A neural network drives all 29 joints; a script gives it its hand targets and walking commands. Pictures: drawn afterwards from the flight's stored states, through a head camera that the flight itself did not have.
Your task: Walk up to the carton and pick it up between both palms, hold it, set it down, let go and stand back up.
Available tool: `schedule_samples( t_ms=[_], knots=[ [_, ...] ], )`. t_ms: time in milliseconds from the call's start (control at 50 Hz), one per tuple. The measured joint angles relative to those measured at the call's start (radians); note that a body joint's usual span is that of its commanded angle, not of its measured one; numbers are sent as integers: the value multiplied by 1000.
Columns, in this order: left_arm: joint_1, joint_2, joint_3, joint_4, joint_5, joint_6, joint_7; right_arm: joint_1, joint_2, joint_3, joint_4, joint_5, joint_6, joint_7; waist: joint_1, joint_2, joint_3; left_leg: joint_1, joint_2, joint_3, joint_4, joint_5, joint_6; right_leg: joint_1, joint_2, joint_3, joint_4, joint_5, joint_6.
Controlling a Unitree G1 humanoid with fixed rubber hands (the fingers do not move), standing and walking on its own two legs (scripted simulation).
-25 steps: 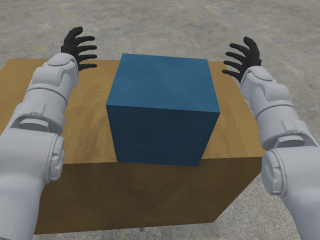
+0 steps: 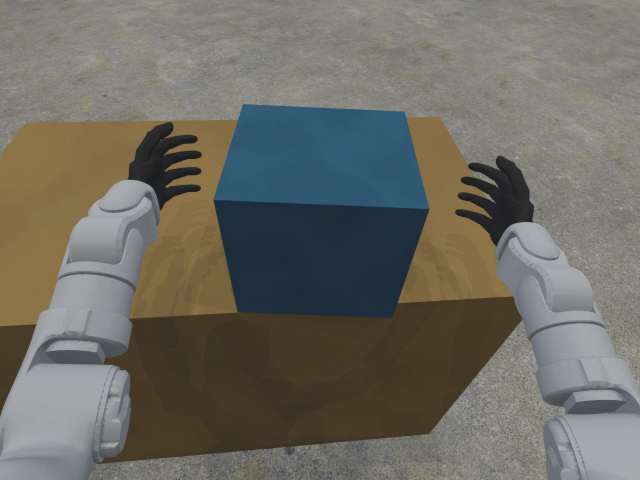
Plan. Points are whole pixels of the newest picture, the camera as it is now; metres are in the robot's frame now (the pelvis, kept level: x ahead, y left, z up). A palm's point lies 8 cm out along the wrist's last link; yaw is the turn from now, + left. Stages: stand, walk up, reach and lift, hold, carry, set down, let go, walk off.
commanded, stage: set down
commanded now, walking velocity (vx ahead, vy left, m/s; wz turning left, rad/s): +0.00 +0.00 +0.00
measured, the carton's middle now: (319, 213) +0.47 -0.02 +0.08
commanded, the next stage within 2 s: let go in 1.98 s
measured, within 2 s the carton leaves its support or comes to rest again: neither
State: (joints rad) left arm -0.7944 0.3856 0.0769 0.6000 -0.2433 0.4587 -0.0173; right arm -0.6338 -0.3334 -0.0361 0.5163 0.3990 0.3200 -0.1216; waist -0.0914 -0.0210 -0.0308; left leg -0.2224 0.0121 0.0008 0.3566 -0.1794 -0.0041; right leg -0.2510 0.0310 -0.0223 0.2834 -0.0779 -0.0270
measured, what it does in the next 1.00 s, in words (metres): stands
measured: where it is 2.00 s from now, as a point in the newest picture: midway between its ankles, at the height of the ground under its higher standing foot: outside the picture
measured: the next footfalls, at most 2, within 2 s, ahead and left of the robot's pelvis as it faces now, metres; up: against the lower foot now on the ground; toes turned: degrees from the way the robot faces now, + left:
none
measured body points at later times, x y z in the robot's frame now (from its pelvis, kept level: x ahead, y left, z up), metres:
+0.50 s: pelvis -0.01 +0.00 +0.00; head +0.00 +0.01 +0.45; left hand +0.36 +0.22 +0.09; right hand +0.33 -0.23 +0.09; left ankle +0.00 +0.12 -0.75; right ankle +0.04 -0.10 -0.75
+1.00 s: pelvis +0.04 +0.01 +0.00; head +0.05 +0.02 +0.45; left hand +0.29 +0.23 +0.03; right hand +0.27 -0.23 +0.05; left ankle +0.00 +0.12 -0.75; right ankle +0.04 -0.10 -0.75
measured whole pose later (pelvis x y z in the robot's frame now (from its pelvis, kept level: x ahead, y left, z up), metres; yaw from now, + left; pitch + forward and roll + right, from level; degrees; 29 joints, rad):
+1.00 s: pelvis +0.04 +0.01 +0.00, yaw -1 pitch -2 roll -1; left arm 0.16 0.23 0.08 -0.04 -0.15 0.28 -0.01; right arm 0.23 -0.21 -0.07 -0.04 0.24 0.14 -0.07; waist -0.01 -0.01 0.04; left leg -0.05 0.02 0.02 0.33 -0.25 0.00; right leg -0.10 0.04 0.01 0.28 -0.14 -0.02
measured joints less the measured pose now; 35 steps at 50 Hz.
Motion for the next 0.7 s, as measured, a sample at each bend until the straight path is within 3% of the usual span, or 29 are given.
schedule_samples(
  t_ms=[220, 400, 700],
  knots=[
    [136, -65, 1, -39, 39, -25, 9, 137, 42, -38, -100, -58, 21, 21, 41, 0, 38, 77, -13, 20, -7, 10, 9, 49, -11, 22, 40, -9, 6],
    [328, -75, 17, -185, 39, -62, 22, 289, 116, -92, -224, -107, 10, 12, 70, -16, 73, 99, -13, 11, 6, -2, 4, 68, -11, 15, 68, -32, 1],
    [610, -123, 26, -486, 46, -83, -1, 537, 114, -63, -428, -126, -69, 0, 49, 16, 67, 115, -2, 7, 7, -41, 6, 101, 3, 18, 29, -50, 5]
  ],
)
